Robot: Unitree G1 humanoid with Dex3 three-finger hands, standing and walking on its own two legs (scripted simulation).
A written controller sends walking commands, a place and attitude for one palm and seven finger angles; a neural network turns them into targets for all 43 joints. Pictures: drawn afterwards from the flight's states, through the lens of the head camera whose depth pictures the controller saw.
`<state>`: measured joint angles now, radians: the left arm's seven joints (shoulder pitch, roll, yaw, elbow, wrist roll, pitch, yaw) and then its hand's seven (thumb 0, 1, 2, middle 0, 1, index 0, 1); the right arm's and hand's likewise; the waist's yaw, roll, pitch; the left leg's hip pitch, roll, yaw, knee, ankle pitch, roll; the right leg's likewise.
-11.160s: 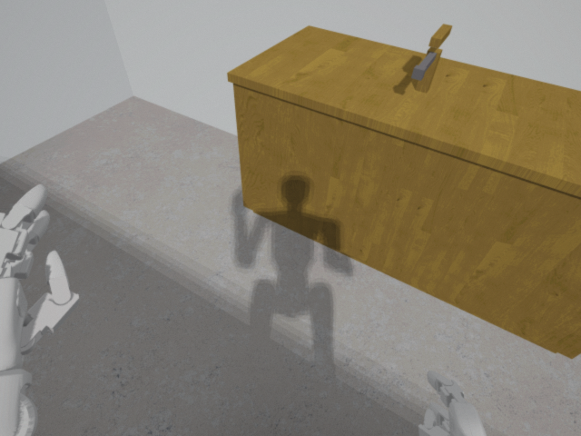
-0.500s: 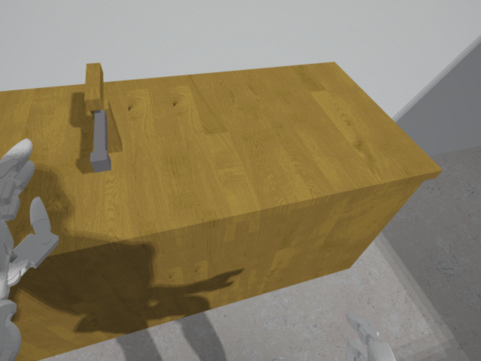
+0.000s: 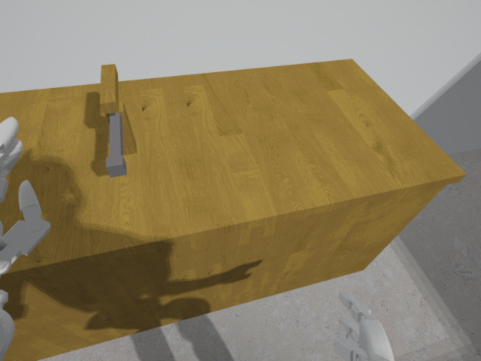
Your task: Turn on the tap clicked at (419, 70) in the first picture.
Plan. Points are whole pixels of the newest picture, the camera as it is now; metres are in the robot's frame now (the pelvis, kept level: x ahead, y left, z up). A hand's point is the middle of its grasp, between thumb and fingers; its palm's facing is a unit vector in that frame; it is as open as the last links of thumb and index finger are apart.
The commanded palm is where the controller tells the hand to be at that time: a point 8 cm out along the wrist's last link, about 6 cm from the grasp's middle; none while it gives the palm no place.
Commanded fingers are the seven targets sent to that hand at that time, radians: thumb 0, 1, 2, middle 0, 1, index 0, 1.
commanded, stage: look again from close up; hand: left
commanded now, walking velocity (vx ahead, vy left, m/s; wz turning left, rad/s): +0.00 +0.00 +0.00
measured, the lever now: (116, 166) +0.41 +0.26 +0.07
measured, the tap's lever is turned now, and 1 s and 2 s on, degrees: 0 0 0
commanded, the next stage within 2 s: come to a stop and stand still in 0.32 s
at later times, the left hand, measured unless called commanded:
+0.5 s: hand (27, 259) +0.19 +0.26 +0.16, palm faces +0.42 -0.84 -0.33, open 7.4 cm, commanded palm +0.14 +0.27 +0.18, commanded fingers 0.00 0.90 0.90 -0.20 -0.30 -0.20 -0.30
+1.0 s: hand (31, 238) +0.21 +0.26 +0.17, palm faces +0.37 -0.86 -0.34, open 7.4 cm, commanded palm +0.15 +0.29 +0.18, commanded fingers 0.00 0.90 0.90 -0.20 -0.30 -0.20 -0.30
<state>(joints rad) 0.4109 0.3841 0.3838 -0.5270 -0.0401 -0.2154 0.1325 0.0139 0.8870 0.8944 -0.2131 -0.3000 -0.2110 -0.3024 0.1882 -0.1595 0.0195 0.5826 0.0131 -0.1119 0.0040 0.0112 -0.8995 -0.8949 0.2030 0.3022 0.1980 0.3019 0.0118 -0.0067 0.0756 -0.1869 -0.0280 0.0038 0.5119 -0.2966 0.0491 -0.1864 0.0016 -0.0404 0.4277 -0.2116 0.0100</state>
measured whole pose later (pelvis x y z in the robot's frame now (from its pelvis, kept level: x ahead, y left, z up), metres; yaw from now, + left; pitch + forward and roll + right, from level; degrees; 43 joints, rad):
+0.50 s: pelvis -0.03 -0.01 +0.00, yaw -2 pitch -3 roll -1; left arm 0.38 0.39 0.39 -0.37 -0.05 -0.26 0.11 0.01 0.88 0.89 -0.22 -0.30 -0.22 -0.30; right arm 0.24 -0.21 0.01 0.58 0.01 -0.16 -0.03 0.01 -0.90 -0.90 0.20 0.30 0.20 0.30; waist 0.04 -0.04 0.03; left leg -0.20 -0.02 0.03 0.48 -0.24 0.05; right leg -0.21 0.01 -0.01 0.41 -0.15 0.00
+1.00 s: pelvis -0.01 +0.02 +0.00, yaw -1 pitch -2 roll -2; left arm 0.38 0.36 0.36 -0.45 -0.03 -0.26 0.10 0.01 0.89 0.89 -0.21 -0.30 -0.21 -0.30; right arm 0.22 -0.18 0.03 0.59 0.00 -0.16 0.00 0.01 -0.90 -0.89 0.21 0.30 0.20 0.30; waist 0.03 -0.04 0.07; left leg -0.17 -0.05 0.04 0.45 -0.25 0.07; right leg -0.18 -0.01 0.00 0.38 -0.16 0.04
